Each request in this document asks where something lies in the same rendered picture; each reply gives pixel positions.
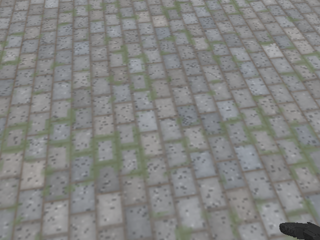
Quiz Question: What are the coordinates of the right robot hand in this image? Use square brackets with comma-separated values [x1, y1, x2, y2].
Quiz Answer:
[279, 222, 320, 240]

